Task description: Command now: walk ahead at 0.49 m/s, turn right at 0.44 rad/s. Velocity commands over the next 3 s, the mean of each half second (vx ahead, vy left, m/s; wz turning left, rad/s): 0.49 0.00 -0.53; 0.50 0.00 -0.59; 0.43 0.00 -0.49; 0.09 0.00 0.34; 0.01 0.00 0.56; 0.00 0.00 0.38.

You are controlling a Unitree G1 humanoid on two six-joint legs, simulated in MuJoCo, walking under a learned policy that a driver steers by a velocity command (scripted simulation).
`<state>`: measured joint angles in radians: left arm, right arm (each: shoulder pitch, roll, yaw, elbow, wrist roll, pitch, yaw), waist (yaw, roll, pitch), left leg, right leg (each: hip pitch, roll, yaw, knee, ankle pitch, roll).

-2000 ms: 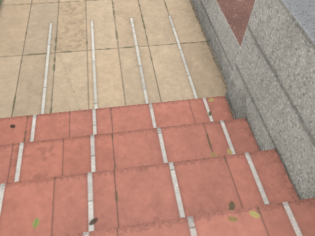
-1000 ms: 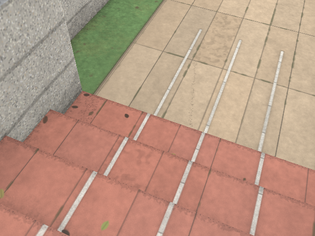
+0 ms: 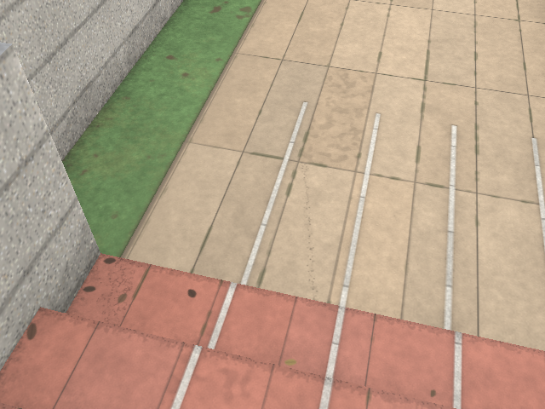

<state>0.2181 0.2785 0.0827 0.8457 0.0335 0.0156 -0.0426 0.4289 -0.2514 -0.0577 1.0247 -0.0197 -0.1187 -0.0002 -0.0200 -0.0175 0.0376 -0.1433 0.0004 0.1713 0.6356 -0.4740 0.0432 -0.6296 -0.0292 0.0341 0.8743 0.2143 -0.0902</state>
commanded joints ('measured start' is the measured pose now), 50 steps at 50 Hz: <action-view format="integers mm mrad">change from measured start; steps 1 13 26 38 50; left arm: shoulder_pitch -11 318 330 464 -4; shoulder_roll -19 178 61 -8 -60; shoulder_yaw -9 32 -14 -15 -36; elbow -30 45 91 112 -40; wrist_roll -4 -41 -8 -38 5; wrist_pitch -6 -25 -79 -50 4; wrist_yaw -35 15 79 74 19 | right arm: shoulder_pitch -82 9 -473 154 9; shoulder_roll -61 -112 -73 -174 -68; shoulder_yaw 5 -4 -28 -40 17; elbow -68 -154 -285 -118 -113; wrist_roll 2 -13 -31 -30 6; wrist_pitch -25 62 74 60 24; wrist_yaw -25 -53 20 18 -21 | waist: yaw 47 118 120 -26 82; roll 77 42 15 186 158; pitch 46 -230 79 -213 -6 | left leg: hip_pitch -343 -927 -845 572 -210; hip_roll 162 104 82 246 257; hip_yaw -82 -184 -302 -345 -308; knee -140 1335 159 116 -273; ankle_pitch -15 -152 666 1196 702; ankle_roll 38 -3 -71 -92 41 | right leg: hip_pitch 270 1085 521 -113 -120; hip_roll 45 -328 -54 232 58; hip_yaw -48 348 515 206 53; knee -141 -303 -285 1099 350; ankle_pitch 396 463 -503 -1179 -130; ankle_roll -14 -318 -261 -36 21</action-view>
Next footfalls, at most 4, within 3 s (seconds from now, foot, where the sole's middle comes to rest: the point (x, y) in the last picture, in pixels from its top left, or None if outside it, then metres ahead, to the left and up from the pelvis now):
0.20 right None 0.21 -0.06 -0.92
0.74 left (251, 408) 0.63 0.08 -1.09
1.52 right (383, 364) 0.83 -0.37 -1.26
2.08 left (318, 346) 0.90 -0.15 -1.26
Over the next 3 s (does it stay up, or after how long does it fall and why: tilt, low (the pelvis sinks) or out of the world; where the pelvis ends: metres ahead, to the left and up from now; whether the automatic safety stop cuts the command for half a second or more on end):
stays up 0.84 -0.28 -0.48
